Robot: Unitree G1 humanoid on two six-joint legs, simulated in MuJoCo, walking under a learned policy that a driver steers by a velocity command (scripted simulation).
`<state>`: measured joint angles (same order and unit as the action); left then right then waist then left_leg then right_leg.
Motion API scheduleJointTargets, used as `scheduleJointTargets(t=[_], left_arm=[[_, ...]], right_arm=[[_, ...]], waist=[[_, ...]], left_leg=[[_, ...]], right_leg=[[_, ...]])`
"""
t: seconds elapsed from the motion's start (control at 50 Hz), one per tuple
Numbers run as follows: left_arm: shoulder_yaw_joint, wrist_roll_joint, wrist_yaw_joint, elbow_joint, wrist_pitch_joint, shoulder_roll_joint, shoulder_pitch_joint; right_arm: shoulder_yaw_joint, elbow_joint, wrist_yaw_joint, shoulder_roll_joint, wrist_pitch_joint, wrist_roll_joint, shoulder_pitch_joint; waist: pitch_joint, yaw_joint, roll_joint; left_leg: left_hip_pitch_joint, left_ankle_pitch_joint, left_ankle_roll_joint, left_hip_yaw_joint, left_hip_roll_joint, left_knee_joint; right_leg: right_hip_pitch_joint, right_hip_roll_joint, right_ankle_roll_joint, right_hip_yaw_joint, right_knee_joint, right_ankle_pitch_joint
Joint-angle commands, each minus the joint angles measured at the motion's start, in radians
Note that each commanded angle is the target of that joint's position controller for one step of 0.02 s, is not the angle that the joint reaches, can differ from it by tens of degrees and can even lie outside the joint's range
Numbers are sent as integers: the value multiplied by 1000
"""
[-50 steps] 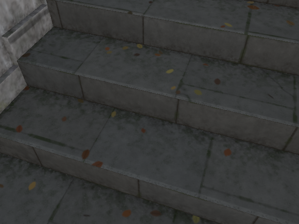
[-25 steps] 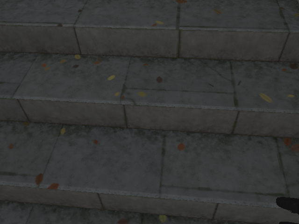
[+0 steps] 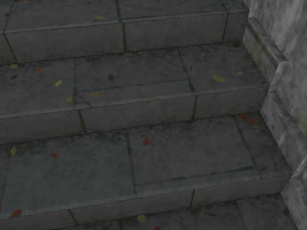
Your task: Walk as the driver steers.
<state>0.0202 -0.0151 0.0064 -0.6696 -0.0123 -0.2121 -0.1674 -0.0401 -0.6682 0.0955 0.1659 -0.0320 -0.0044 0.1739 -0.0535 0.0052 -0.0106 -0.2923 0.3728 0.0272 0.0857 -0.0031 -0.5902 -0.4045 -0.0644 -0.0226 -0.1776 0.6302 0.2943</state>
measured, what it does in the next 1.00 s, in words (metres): lifts its right foot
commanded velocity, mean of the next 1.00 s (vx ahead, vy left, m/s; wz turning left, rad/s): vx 0.02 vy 0.00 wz -0.04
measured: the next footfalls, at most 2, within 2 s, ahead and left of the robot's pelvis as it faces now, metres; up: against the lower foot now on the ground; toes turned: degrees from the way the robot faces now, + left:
right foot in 1.32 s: +0.33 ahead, -0.24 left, +0.15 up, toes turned -6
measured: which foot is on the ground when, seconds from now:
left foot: down 0.00-1.00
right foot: down 0.00-0.90, up 0.92-1.00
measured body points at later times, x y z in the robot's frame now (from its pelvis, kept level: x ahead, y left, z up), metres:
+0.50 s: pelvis +0.00 +0.00 +0.00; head +0.02 +0.01 +0.45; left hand +0.14 +0.22 -0.11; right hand +0.13 -0.20 -0.12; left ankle -0.04 +0.10 -0.73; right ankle +0.02 -0.13 -0.73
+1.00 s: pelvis +0.01 +0.01 +0.01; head +0.02 +0.01 +0.46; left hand +0.11 +0.25 -0.12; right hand +0.05 -0.23 -0.13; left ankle -0.04 +0.10 -0.73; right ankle -0.01 -0.13 -0.67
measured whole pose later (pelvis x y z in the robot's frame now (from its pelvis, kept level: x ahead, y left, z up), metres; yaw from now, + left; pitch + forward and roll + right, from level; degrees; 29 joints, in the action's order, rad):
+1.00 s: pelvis +0.01 +0.01 +0.01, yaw +0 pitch +3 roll -2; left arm 0.04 0.03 0.00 -0.83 -0.02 -0.20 -0.28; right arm -0.03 -0.87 0.02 0.17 -0.06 -0.07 0.33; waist -0.05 0.04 0.02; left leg -0.20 0.37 0.08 0.09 0.03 -0.50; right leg -0.46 -0.05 0.04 -0.06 0.95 0.41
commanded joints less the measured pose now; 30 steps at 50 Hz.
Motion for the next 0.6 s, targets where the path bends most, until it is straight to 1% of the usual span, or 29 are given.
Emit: scheduleJointTargets(t=[0.02,0.04,0.06,0.1,0.14,0.18,0.22,0.28,0.44,0.46,0.48,0.6], left_arm=[[12,-7,-21,74,-13,-68,-7],[10,-8,-22,77,-14,-68,4],[6,-8,-23,79,-18,-62,9],[1,-10,-20,73,-23,-51,3],[-4,-9,-13,67,-24,-40,-5],[-8,-8,-5,63,-25,-35,-7],[-10,-8,-1,59,-27,-33,-8],[-11,-7,4,51,-31,-31,-12],[-8,-5,24,27,-31,-27,-19],[-4,-6,23,19,-33,-33,-27],[-3,-6,24,17,-33,-33,-25],[2,-4,27,-1,-32,-31,-17]], right_arm=[[-22,87,31,93,-18,-22,-103],[-23,78,31,91,-19,-29,-84],[-27,75,28,88,-23,-31,-78],[-19,66,29,63,-23,-27,-76],[-11,53,32,42,-21,-26,-69],[-8,41,32,34,-19,-29,-57],[-7,30,29,32,-19,-32,-44],[-6,15,23,29,-18,-31,-31],[-1,-22,15,27,-14,-26,5],[1,-25,14,30,-16,-22,2],[1,-29,13,32,-17,-21,6],[4,-54,9,39,-16,-20,39]], waist=[[-28,-28,72],[-31,-14,71],[-38,-10,71],[-38,-9,70],[-35,-9,68],[-36,-4,60],[-42,-1,50],[-50,-1,41],[-42,-9,29],[-43,-18,23],[-41,-17,26],[-27,-15,28]], left_leg=[[97,-309,90,-130,157,123],[115,-297,90,-121,155,119],[132,-305,97,-120,155,113],[140,-301,90,-110,151,105],[145,-288,70,-93,136,95],[158,-297,55,-78,121,80],[171,-324,47,-65,110,63],[175,-353,40,-55,98,47],[143,-327,26,-52,80,55],[130,-324,24,-56,81,58],[125,-319,23,-54,78,60],[122,-308,22,-54,72,75]], right_leg=[[-41,2,12,71,-75,-119],[-46,2,12,64,-86,-124],[-49,2,15,64,-97,-123],[-42,6,14,60,-118,-130],[-36,9,19,55,-139,-139],[-38,11,28,49,-154,-153],[-38,14,36,44,-162,-172],[-28,19,45,40,-164,-196],[12,28,50,43,-164,-206],[26,27,48,45,-162,-207],[31,28,49,45,-162,-208],[37,26,49,52,-167,-204]])
Keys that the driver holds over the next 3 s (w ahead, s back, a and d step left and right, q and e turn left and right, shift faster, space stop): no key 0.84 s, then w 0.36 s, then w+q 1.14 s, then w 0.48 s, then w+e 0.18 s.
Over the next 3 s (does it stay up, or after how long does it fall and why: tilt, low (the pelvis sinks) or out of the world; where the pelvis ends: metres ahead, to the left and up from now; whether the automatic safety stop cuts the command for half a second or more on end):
stays up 1.00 0.16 0.45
